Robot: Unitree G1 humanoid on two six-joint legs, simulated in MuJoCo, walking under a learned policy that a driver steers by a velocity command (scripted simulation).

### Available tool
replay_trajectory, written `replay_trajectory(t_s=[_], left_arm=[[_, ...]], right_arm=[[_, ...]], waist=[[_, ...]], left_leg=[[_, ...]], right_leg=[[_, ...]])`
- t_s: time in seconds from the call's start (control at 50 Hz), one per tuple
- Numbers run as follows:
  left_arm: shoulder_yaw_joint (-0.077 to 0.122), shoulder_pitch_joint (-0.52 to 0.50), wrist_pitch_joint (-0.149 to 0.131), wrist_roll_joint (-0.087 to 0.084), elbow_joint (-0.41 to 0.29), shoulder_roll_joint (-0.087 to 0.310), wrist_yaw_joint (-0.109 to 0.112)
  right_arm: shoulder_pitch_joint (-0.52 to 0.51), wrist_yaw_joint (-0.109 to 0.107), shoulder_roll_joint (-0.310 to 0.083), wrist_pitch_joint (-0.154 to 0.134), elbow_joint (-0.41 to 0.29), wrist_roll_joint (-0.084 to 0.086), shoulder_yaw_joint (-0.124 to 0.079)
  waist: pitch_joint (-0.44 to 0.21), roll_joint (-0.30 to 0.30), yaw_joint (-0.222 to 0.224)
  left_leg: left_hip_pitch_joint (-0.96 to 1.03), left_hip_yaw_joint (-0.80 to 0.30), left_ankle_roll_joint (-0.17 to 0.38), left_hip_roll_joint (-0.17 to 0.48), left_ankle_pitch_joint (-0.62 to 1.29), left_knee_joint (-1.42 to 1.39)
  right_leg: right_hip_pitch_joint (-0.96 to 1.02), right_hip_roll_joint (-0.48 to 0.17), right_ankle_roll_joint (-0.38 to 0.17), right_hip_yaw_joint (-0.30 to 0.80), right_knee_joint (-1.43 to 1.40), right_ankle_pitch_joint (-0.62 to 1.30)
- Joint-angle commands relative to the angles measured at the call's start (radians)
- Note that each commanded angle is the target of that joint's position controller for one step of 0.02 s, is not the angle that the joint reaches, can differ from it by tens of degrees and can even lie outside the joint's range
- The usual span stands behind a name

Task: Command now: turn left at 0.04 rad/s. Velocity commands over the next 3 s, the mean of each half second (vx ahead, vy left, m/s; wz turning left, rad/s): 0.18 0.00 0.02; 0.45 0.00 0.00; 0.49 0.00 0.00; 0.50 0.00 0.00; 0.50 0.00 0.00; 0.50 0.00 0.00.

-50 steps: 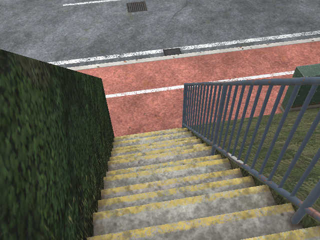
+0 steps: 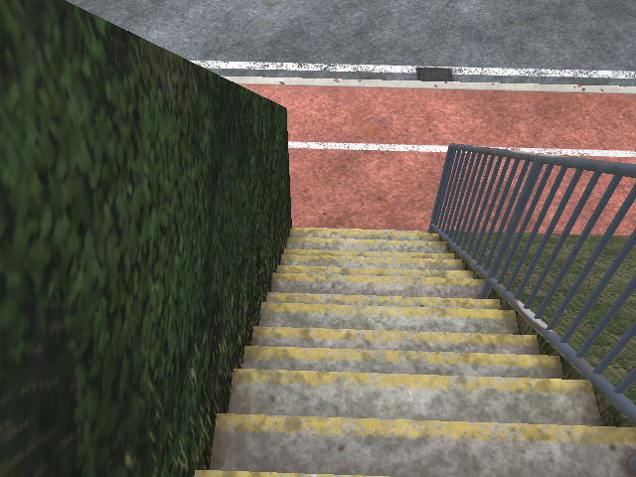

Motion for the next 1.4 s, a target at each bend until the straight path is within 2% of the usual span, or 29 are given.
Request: replay_trajectory(t_s=[0.02, 0.14, 0.2, 0.34, 0.4, 0.44, 0.52, 0.56, 0.6, 0.72, 0.76, 0.8, 0.82, 0.84, 0.86, 0.9, 0.96, 1.02, 1.06, 1.1, 1.12, 1.14, 1.16, 1.2, 1.24, 1.26, 1.28, 1.32, 1.4], left_arm=[[0.022, 0.037, -0.006, 0.001, -0.009, 0.116, 0.003], [0.026, 0.035, -0.002, 0.002, 0.013, 0.106, 0.004], [0.058, 0.046, -0.001, 0.016, 0.008, 0.164, 0.031], [0.016, 0.038, -0.057, 0.034, -0.068, 0.026, 0.091], [0.071, 0.582, -0.076, 0.078, 0.045, 0.201, 0.089], [0.074, 0.565, -0.081, 0.146, 0.058, 0.180, 0.049], [-0.036, 0.097, -0.074, 0.131, -0.063, -0.132, 0.058], [-0.023, 0.065, -0.112, 0.099, -0.113, 0.007, 0.086], [-0.007, 0.161, -0.136, 0.106, -0.085, 0.126, 0.083], [0.005, 0.334, -0.084, 0.035, -0.084, 0.102, 0.081], [0.058, 0.240, -0.062, 0.076, -0.110, 0.237, 0.030], [0.055, 0.117, -0.071, 0.068, -0.154, 0.194, -0.023], [0.043, 0.045, -0.062, 0.084, -0.166, 0.116, -0.054], [0.021, 0.196, -0.055, 0.053, -0.207, -0.021, -0.070], [-0.007, 0.163, -0.060, 0.041, -0.277, -0.038, -0.064], [0.004, -0.007, -0.045, 0.090, -0.302, 0.024, -0.003], [-0.019, 0.250, -0.007, 0.139, -0.164, -0.034, -0.019], [-0.021, 0.034, -0.015, 0.114, -0.261, 0.049, 0.001], [-0.018, 0.075, 0.019, 0.090, -0.251, 0.023, -0.015], [0.006, 0.217, 0.022, 0.139, -0.205, 0.081, -0.016], [0.039, 0.348, 0.017, 0.113, -0.160, 0.148, -0.008], [0.082, 0.494, -0.018, 0.060, -0.084, 0.204, 0.011], [0.105, 0.669, -0.024, 0.068, -0.023, 0.301, 0.001], [0.118, 0.558, -0.022, 0.128, -0.016, 0.265, -0.017], [0.071, 0.475, -0.020, 0.125, 0.037, 0.124, -0.019], [0.005, 0.392, -0.035, 0.138, 0.030, -0.084, 0.005], [-0.017, 0.393, -0.058, 0.142, 0.060, -0.142, 0.032], [-0.037, 0.369, -0.104, 0.093, 0.059, -0.114, 0.061], [-0.044, 0.314, -0.155, 0.093, 0.034, 0.038, 0.098]], right_arm=[[0.041, -0.002, -0.101, -0.007, -0.039, 0.000, -0.025], [0.062, -0.003, -0.097, -0.001, -0.016, -0.001, -0.025], [0.131, -0.023, -0.190, -0.001, 0.005, -0.032, -0.069], [0.130, -0.084, -0.101, -0.047, -0.001, -0.041, -0.056], [0.013, -0.073, -0.039, -0.083, -0.033, -0.049, -0.036], [0.006, -0.113, 0.015, -0.098, -0.048, -0.026, 0.000], [0.275, -0.082, -0.009, -0.036, 0.124, -0.122, 0.040], [0.104, -0.037, -0.103, -0.036, 0.079, -0.090, 0.007], [0.118, -0.025, -0.064, -0.048, 0.115, -0.067, 0.011], [-0.011, -0.061, -0.113, -0.057, 0.125, -0.082, 0.018], [0.211, -0.068, -0.126, -0.048, 0.179, -0.050, 0.000], [0.723, -0.092, -0.136, -0.075, 0.373, -0.101, -0.021], [0.903, -0.098, -0.054, -0.072, 0.448, -0.115, -0.002], [0.753, -0.089, -0.156, -0.088, 0.375, -0.092, -0.015], [0.680, -0.095, -0.214, -0.099, 0.348, -0.079, -0.038], [0.224, -0.119, 0.118, -0.134, 0.255, -0.096, 0.066], [0.124, -0.148, -0.026, -0.162, 0.198, -0.065, 0.056], [0.340, -0.212, -0.002, -0.182, 0.237, -0.017, 0.063], [0.349, -0.168, -0.144, -0.143, 0.253, -0.044, 0.040], [0.287, -0.118, -0.154, -0.111, 0.222, -0.077, 0.036], [0.256, -0.096, -0.126, -0.100, 0.243, -0.064, 0.037], [0.335, -0.072, -0.137, -0.073, 0.281, -0.020, 0.018], [0.524, -0.014, -0.029, -0.077, 0.303, -0.053, 0.029], [0.337, -0.030, -0.012, -0.089, 0.140, -0.010, 0.032], [0.279, -0.071, 0.025, -0.072, 0.101, -0.024, 0.048], [0.255, -0.080, 0.099, -0.057, 0.113, -0.049, 0.076], [0.273, -0.071, 0.103, -0.043, 0.121, -0.057, 0.080], [0.187, -0.033, 0.049, -0.028, 0.139, -0.047, 0.061], [-0.004, -0.026, -0.065, -0.068, 0.110, -0.089, 0.043]], waist=[[-0.064, 0.015, -0.001], [-0.055, 0.016, -0.001], [0.008, 0.066, -0.031], [-0.069, 0.029, -0.050], [-0.162, -0.142, 0.185], [0.057, 0.135, 0.139], [0.003, 0.035, -0.079], [-0.048, 0.084, -0.059], [-0.040, 0.018, -0.059], [0.098, 0.045, 0.055], [0.034, -0.014, -0.047], [0.100, 0.159, -0.241], [-0.059, 0.259, -0.309], [-0.190, 0.207, -0.124], [-0.128, 0.088, -0.151], [0.014, -0.158, -0.057], [-0.035, 0.104, 0.100], [0.006, -0.045, -0.096], [0.048, 0.072, -0.048], [0.012, 0.066, 0.026], [0.049, 0.015, 0.081], [-0.006, -0.135, 0.137], [-0.308, -0.289, 0.078], [-0.225, -0.044, 0.087], [-0.037, 0.002, 0.002], [0.087, 0.078, -0.054], [0.128, 0.033, -0.075], [0.082, -0.009, -0.048], [-0.013, 0.042, -0.037]], left_leg=[[-0.099, -0.044, 0.025, 0.069, 0.188, -0.110], [-0.093, -0.031, 0.017, 0.069, 0.196, -0.122], [-0.107, -0.110, 0.110, 0.118, -0.235, -0.212], [-0.075, -0.304, 0.304, 0.249, -0.118, -0.066], [-0.715, -0.009, 0.068, -0.057, -0.264, 0.728], [-1.180, -0.291, 0.049, -0.015, -0.092, 0.799], [-0.698, -0.157, 0.059, 0.198, 0.581, 0.551], [-0.276, 0.021, 0.031, 0.156, 0.912, 0.354], [0.004, 0.086, -0.016, 0.112, 0.914, 0.396], [-0.416, 0.059, -0.040, 0.086, 0.446, -0.091], [-0.110, 0.117, -0.005, 0.041, 0.211, -0.071], [0.338, 0.050, 0.055, 0.096, 0.356, -0.242], [0.629, -0.066, 0.191, 0.192, 0.448, -0.128], [0.844, -0.266, 0.361, 0.348, 0.877, 0.092], [0.764, -0.487, 0.469, 0.475, 0.722, 0.056], [0.242, -0.385, 0.321, 0.408, 0.192, -0.054], [-0.771, -0.027, 0.233, 0.097, 0.098, 0.084], [-0.536, 0.006, 0.126, 0.054, -0.192, 0.364], [-0.627, -0.135, 0.187, 0.131, -0.258, 0.379], [-0.566, -0.265, 0.185, 0.210, -0.023, 0.540], [-0.429, -0.330, 0.141, 0.235, -0.043, 0.734], [-0.281, -0.154, 0.094, 0.096, -0.077, 1.051], [-0.682, -0.037, 0.058, -0.077, -0.434, 1.581], [-1.156, -0.067, 0.078, -0.010, -0.235, 1.577], [-1.256, -0.135, 0.093, 0.172, 0.037, 1.468], [-1.213, -0.174, 0.103, 0.267, 0.330, 1.109], [-1.108, -0.117, 0.112, 0.275, 0.432, 1.010], [-0.742, 0.029, 0.078, 0.230, 0.731, 0.723], [-0.429, 0.052, 0.050, 0.160, 1.032, 0.423]], right_leg=[[0.169, -0.080, 0.040, 0.098, -0.083, 0.286], [0.191, -0.070, 0.036, 0.094, -0.100, 0.300], [0.100, -0.030, 0.017, 0.073, -0.067, -0.175], [-0.046, 0.010, 0.051, 0.026, 0.076, 0.004], [0.576, -0.231, -0.233, 0.550, -0.068, 0.347], [0.630, -0.388, -0.331, 0.736, -0.139, 0.314], [-0.042, -0.140, -0.155, 0.279, -0.088, 0.275], [-0.428, -0.009, -0.096, 0.062, 0.023, 0.137], [-0.612, 0.014, -0.053, 0.027, 0.086, -0.022], [0.004, -0.129, -0.075, 0.317, 0.512, 0.152], [-0.018, -0.104, -0.156, 0.408, 0.613, 0.478], [-0.394, -0.053, -0.104, 0.389, 1.090, 0.263], [-0.608, 0.058, -0.069, 0.244, 1.518, -0.115], [-0.906, 0.075, -0.017, 0.157, 1.584, -0.448], [-1.113, 0.034, 0.048, 0.231, 1.526, -0.421], [-1.082, -0.199, 0.020, 0.334, 0.824, 0.103], [-0.011, -0.137, 0.076, 0.051, 0.678, 0.675], [-0.128, -0.169, 0.073, 0.076, 0.008, 0.940], [0.077, -0.092, 0.092, -0.018, 0.032, 0.699], [0.177, -0.111, 0.029, 0.013, 0.126, 0.765], [0.135, -0.209, -0.030, 0.143, -0.221, 0.775], [0.271, -0.139, -0.060, 0.051, -0.569, 0.657], [0.884, -0.322, -0.256, 0.134, 0.099, 1.417], [0.813, -0.405, -0.285, 0.374, 0.047, 1.038], [0.408, -0.494, -0.320, 0.591, -0.121, 0.252], [0.163, -0.425, -0.232, 0.476, -0.174, 0.234], [-0.012, -0.357, -0.213, 0.409, -0.182, 0.239], [-0.394, -0.215, -0.198, 0.246, -0.163, 0.014], [-0.464, -0.132, -0.141, 0.167, 0.011, -0.005]])
Next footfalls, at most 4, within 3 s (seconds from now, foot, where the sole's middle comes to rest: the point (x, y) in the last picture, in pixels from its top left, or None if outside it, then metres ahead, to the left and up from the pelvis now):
0.80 left None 0.24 0.06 -0.97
1.14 right None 0.46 -0.19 -1.18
1.66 left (338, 451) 0.71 -0.02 -1.39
2.04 right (398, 402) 0.96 -0.25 -1.60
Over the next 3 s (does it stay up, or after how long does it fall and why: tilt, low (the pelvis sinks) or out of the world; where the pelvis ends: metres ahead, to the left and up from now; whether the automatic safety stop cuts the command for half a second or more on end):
stays up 1.29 -0.17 -1.21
